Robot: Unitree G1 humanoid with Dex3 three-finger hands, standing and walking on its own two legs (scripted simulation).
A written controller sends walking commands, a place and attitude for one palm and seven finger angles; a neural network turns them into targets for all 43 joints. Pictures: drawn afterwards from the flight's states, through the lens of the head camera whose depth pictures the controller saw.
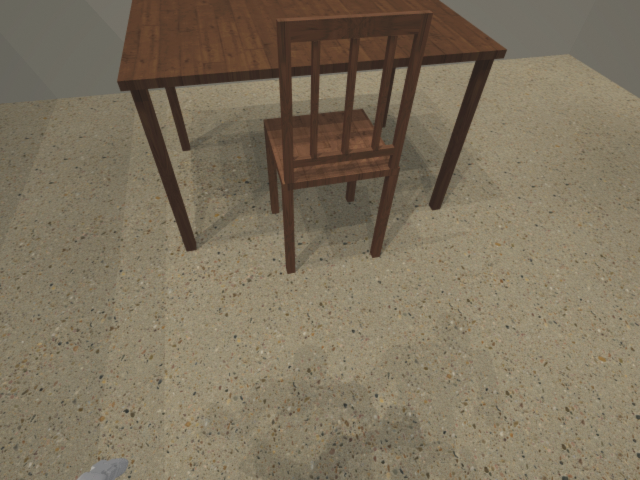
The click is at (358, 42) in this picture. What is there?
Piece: chair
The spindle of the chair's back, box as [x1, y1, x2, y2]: [341, 38, 359, 153]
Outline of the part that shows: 359,38 350,39 341,144 342,153 347,153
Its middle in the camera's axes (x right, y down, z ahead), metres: +0.08 -0.37 +1.05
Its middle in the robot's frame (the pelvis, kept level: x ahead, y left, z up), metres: +1.04 -0.02 -0.05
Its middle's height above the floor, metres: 0.71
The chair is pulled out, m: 0.00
